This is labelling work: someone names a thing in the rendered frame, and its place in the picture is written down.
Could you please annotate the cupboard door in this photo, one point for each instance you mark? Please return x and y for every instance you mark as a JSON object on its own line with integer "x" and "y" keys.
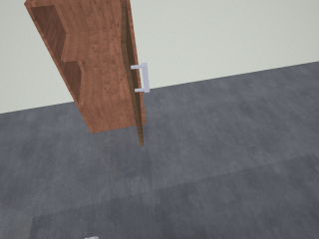
{"x": 132, "y": 78}

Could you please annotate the handle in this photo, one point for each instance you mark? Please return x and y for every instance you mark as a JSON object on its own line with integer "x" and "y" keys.
{"x": 145, "y": 72}

